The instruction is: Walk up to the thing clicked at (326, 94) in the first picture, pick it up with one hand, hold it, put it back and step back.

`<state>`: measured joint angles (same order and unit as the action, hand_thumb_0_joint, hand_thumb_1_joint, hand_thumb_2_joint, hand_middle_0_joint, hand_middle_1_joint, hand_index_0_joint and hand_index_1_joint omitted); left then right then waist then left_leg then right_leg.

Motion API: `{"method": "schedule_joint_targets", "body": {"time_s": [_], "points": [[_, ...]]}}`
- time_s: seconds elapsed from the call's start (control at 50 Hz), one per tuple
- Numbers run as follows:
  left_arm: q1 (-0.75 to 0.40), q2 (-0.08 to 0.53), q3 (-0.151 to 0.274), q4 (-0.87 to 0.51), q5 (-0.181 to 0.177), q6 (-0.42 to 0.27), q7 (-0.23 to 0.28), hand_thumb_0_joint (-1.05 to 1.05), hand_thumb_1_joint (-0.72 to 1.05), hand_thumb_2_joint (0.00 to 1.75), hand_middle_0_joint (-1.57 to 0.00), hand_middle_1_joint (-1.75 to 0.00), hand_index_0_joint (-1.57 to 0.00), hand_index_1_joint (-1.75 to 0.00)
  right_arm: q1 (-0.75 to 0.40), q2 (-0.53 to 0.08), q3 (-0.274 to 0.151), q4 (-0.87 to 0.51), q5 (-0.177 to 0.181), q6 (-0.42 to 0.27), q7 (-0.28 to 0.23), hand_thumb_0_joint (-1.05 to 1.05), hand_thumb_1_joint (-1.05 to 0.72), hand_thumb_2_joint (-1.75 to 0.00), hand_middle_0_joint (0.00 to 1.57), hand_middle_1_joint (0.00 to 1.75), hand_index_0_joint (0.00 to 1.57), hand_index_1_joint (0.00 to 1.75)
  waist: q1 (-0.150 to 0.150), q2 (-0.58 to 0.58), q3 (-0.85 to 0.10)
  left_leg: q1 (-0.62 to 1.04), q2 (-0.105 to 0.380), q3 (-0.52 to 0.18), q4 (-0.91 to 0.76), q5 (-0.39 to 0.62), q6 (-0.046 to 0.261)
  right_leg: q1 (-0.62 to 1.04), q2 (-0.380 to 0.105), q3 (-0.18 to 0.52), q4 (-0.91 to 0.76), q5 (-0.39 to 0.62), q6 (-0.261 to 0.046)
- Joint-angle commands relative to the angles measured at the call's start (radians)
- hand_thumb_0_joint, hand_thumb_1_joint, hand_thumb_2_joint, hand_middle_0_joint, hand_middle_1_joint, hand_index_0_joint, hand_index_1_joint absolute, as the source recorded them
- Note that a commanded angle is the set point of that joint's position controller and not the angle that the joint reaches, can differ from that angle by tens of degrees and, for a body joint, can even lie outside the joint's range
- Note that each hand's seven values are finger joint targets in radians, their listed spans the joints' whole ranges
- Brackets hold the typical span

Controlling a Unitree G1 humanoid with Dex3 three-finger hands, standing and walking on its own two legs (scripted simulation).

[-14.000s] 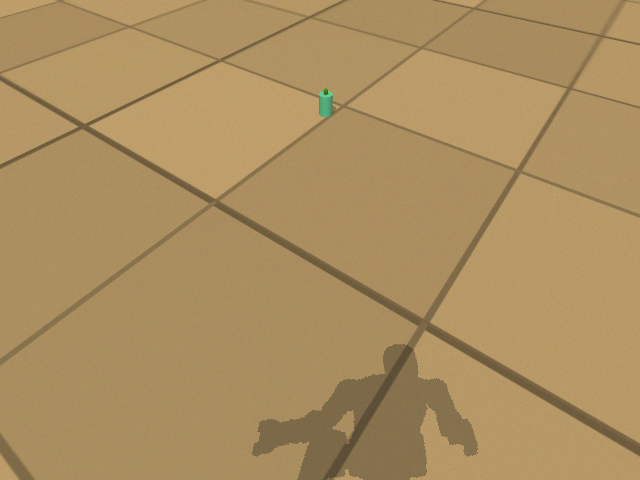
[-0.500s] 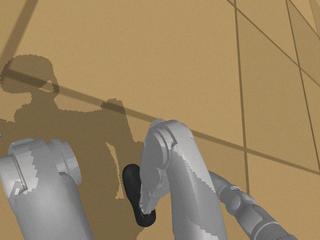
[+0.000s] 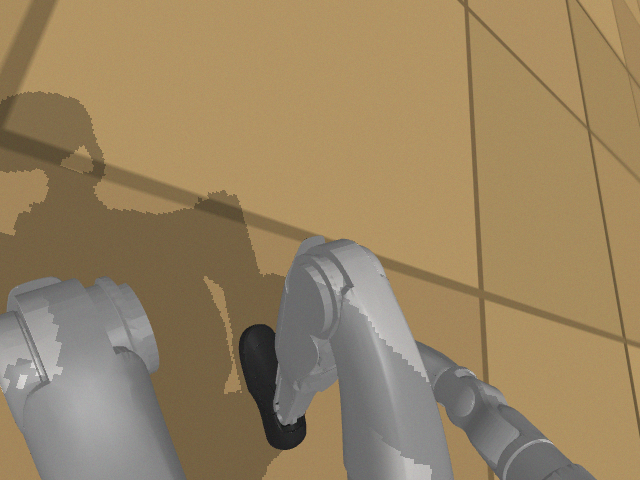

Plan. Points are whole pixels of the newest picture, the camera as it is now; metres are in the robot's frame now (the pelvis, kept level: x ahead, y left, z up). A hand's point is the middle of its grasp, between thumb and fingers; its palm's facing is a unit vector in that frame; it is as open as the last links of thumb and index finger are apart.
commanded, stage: close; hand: left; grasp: from the side
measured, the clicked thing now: out of the picture +0.42 +0.33 -0.20
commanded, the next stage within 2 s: settle in 0.08 s
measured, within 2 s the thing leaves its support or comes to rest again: leaves its support in 0.64 s
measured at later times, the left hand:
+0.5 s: hand out of the picture +0.40 +0.33 -0.18, palm faces +0.46 -0.89 -0.02, open 11.1 cm
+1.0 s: hand out of the picture +0.37 +0.35 -0.07, palm faces +0.46 -0.89 -0.07, open 11.1 cm
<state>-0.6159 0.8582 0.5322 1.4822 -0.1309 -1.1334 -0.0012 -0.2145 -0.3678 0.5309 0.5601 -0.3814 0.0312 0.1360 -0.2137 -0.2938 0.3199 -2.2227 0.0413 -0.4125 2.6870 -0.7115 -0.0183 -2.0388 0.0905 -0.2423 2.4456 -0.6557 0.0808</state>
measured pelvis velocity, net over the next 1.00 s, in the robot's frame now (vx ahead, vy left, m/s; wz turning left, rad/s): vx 0.01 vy -0.01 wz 0.07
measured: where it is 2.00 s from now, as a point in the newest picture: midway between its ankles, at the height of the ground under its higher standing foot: (200, 447)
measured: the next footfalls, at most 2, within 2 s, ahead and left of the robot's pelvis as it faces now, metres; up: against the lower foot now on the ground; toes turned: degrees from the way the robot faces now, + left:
none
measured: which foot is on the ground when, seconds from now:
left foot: down 0.00-1.00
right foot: down 0.00-1.00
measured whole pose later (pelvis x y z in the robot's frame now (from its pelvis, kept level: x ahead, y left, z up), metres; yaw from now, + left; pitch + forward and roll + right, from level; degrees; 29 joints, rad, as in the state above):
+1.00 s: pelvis +0.01 -0.01 +0.04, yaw +4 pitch +22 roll -14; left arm -0.45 0.62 0.48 0.88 -0.15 -0.74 -0.07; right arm -0.05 -0.31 0.27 0.62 -0.21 0.07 0.11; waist -0.14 -0.13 0.11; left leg -2.24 0.04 -0.29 2.51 -0.70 -0.01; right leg -2.07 0.03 -0.18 2.35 -0.70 0.05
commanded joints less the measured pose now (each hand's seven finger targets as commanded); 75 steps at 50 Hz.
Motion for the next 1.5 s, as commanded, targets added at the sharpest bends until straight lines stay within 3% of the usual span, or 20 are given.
{"method": "schedule_joint_targets", "body": {"time_s": [0.0,0.18,0.3,0.48,0.5,0.56,0.62,0.68,0.72,0.76,0.78,0.82,0.84,0.94,1.06,1.14,1.18,1.22,1.26,1.48], "points": [[-0.227,0.145,-0.03,-0.141,0.04,-0.07,-0.02,0.0,0.35,0.98,-0.89,-0.97,-0.89,-0.97,0.032,-0.357,-0.125,-0.011,-0.003,0.018,-0.021,0.0,-0.87,-0.89,0.2,0.3,0.2,0.3,-0.147,0.544,-0.56,0.392,0.059,0.107,-0.319,0.117,-0.01,0.227,0.037,-0.131,-0.178,0.202,-0.077],[-0.219,0.126,-0.04,-0.131,0.041,-0.06,-0.006,0.0,0.27,1.15,-1.04,-1.17,-1.03,-1.19,0.029,-0.358,-0.117,-0.012,-0.002,0.034,-0.019,0.0,-0.9,-0.91,0.2,0.3,0.2,0.3,-0.147,0.568,-0.55,0.432,0.067,0.083,-0.345,0.146,-0.021,0.225,0.034,-0.137,-0.172,0.214,-0.078],[-0.198,0.135,-0.041,-0.187,0.038,-0.043,-0.012,0.0,0.25,1.21,-1.1,-1.25,-1.1,-1.27,0.032,-0.355,-0.129,-0.012,0.005,0.036,-0.019,0.0,-0.91,-0.91,0.2,0.3,0.2,0.3,-0.122,0.583,-0.575,0.436,0.065,0.101,-0.343,0.152,-0.016,0.236,0.038,-0.124,-0.183,0.216,-0.081],[-0.21,0.167,0.02,-0.442,0.035,-0.005,0.004,0.0,0.23,1.27,-1.19,-1.34,-1.19,-1.36,0.063,-0.35,-0.178,-0.011,0.022,0.05,-0.014,0.0,-0.91,-0.91,0.2,0.3,0.2,0.3,-0.086,0.699,-0.666,0.521,0.068,0.105,-0.387,0.194,-0.034,0.218,0.021,-0.106,-0.17,0.233,-0.088],[-0.236,0.22,0.049,-0.524,0.038,-0.004,0.008,0.0,0.23,1.27,-1.19,-1.34,-1.18,-1.36,0.078,-0.344,-0.184,-0.005,0.022,0.051,-0.015,0.0,-0.9,-0.9,0.2,0.3,0.2,0.3,-0.071,0.729,-0.698,0.534,0.069,0.115,-0.388,0.201,-0.034,0.234,0.02,-0.095,-0.171,0.234,-0.091],[-0.197,0.177,0.046,-0.626,0.026,0.033,0.011,0.0,0.21,1.25,-1.19,-1.33,-1.18,-1.35,0.1,-0.328,-0.208,-0.013,0.033,0.054,-0.015,0.0,-0.91,-0.91,0.2,0.3,0.2,0.3,-0.053,0.757,-0.751,0.561,0.064,0.133,-0.406,0.202,-0.032,0.244,0.019,-0.075,-0.191,0.232,-0.097],[-0.221,0.202,0.064,-0.768,0.023,0.069,0.01,0.0,0.2,1.22,-1.18,-1.32,-1.17,-1.34,0.142,-0.316,-0.235,0.006,0.048,0.055,-0.022,0.0,-0.92,-0.91,0.2,0.3,0.2,0.3,-0.035,0.829,-0.813,0.627,0.065,0.14,-0.429,0.256,-0.036,0.224,0.015,-0.056,-0.192,0.255,-0.107],[-0.212,0.135,0.039,-0.826,0.011,0.115,0.012,0.0,0.16,1.2,-1.18,-1.31,-1.18,-1.33,0.166,-0.294,-0.26,0.009,0.069,0.052,-0.026,0.0,-0.92,-0.91,0.2,0.3,0.2,0.3,-0.041,0.809,-0.817,0.589,0.057,0.155,-0.445,0.231,-0.029,0.222,0.01,-0.04,-0.209,0.248,-0.111],[-0.202,0.138,0.057,-0.867,0.005,0.14,0.011,0.0,0.12,1.19,-1.18,-1.31,-1.17,-1.33,0.19,-0.285,-0.284,0.02,0.084,0.051,-0.031,0.0,-0.92,-0.91,0.2,0.3,0.2,0.3,-0.018,0.791,-0.847,0.59,0.053,0.167,-0.45,0.22,-0.023,0.23,0.008,-0.026,-0.229,0.242,-0.111],[-0.191,0.088,0.016,-0.886,0.003,0.168,-0.004,0.0,0.13,1.19,-1.19,-1.32,-1.19,-1.34,0.194,-0.275,-0.3,0.016,0.099,0.049,-0.033,0.0,-0.92,-0.9,0.2,0.3,0.2,0.3,-0.02,0.785,-0.84,0.566,0.048,0.171,-0.471,0.186,-0.02,0.21,0.003,-0.019,-0.235,0.218,-0.114],[-0.152,0.084,0.029,-0.91,-0.003,0.183,-0.011,0.0,0.13,1.2,-1.2,-1.34,-1.2,-1.35,0.21,-0.272,-0.314,0.022,0.108,0.048,-0.036,0.0,-0.92,-0.9,0.2,0.3,0.2,0.3,0.003,0.774,-0.866,0.588,0.047,0.176,-0.471,0.207,-0.019,0.215,0.002,-0.015,-0.242,0.234,-0.112],[-0.152,0.053,-0.003,-0.954,-0.007,0.208,-0.033,0.0,0.11,1.19,-1.19,-1.32,-1.19,-1.34,0.223,-0.257,-0.337,0.028,0.125,0.046,-0.039,0.0,-0.91,-0.9,0.2,0.3,0.2,0.3,0.014,0.78,-0.884,0.573,0.041,0.189,-0.485,0.198,-0.015,0.19,-0.004,0.0,-0.242,0.223,-0.118],[-0.104,-0.01,-0.031,-0.912,-0.019,0.227,-0.047,0.0,0.11,1.2,-1.2,-1.34,-1.21,-1.36,0.23,-0.253,-0.346,0.028,0.135,0.045,-0.037,0.0,-0.91,-0.9,0.2,0.3,0.2,0.3,0.005,0.738,-0.872,0.558,0.039,0.186,-0.494,0.188,-0.013,0.186,-0.005,-0.003,-0.246,0.215,-0.117],[-0.115,-0.06,-0.047,-0.886,-0.047,0.273,-0.088,0.0,0.11,1.21,-1.2,-1.34,-1.2,-1.35,0.242,-0.232,-0.385,0.03,0.179,0.034,-0.041,0.0,-0.9,-0.9,0.2,0.3,0.2,0.3,0.028,0.638,-0.847,0.464,0.026,0.21,-0.506,0.104,0.006,0.151,-0.012,0.01,-0.272,0.152,-0.115],[-0.13,-0.039,-0.005,-0.958,-0.061,0.31,-0.117,0.0,0.06,1.23,-1.2,-1.36,-1.2,-1.37,0.275,-0.208,-0.435,0.024,0.218,0.03,-0.048,0.0,-0.89,-0.9,0.2,0.3,0.2,0.3,0.08,0.621,-0.95,0.49,0.014,0.245,-0.533,0.099,0.011,0.161,-0.023,0.042,-0.293,0.13,-0.12],[-0.155,-0.06,0.004,-1.001,-0.075,0.328,-0.126,0.0,0.02,1.21,-1.17,-1.33,-1.17,-1.35,0.289,-0.192,-0.455,0.03,0.234,0.026,-0.055,0.0,-0.89,-0.9,0.2,0.3,0.2,0.3,0.091,0.637,-0.996,0.509,0.007,0.268,-0.548,0.123,0.011,0.17,-0.032,0.064,-0.3,0.141,-0.122],[-0.152,-0.008,0.047,-1.071,-0.071,0.335,-0.123,0.0,-0.01,1.21,-1.18,-1.33,-1.17,-1.35,0.31,-0.181,-0.467,0.034,0.238,0.028,-0.06,0.0,-0.9,-0.9,0.2,0.3,0.2,0.3,0.118,0.659,-1.069,0.541,0.007,0.278,-0.55,0.16,0.011,0.204,-0.034,0.079,-0.303,0.163,-0.122],[-0.159,-0.065,0.022,-1.059,-0.078,0.349,-0.131,0.0,-0.01,1.21,-1.16,-1.32,-1.16,-1.35,0.316,-0.173,-0.476,0.043,0.245,0.023,-0.064,0.0,-0.9,-0.9,0.2,0.3,0.2,0.3,0.103,0.653,-1.051,0.543,0.007,0.282,-0.555,0.17,0.01,0.182,-0.036,0.086,-0.304,0.168,-0.124],[-0.178,-0.044,0.048,-1.091,-0.083,0.357,-0.133,0.0,-0.03,1.2,-1.15,-1.31,-1.15,-1.34,0.326,-0.166,-0.487,0.051,0.253,0.019,-0.07,0.0,-0.9,-0.9,0.2,0.3,0.2,0.3,0.112,0.656,-1.078,0.56,0.005,0.288,-0.557,0.188,0.013,0.188,-0.039,0.099,-0.316,0.179,-0.123],[-0.163,-0.098,0.057,-1.023,-0.083,0.412,-0.165,0.0,-0.1,1.23,-1.18,-1.34,-1.18,-1.36,0.362,-0.142,-0.531,0.074,0.277,0.002,-0.087,0.0,-0.91,-0.9,0.2,0.3,0.2,0.3,0.128,0.545,-1.125,0.525,-0.003,0.324,-0.567,0.217,0.029,0.244,-0.048,0.121,-0.36,0.192,-0.114]]}}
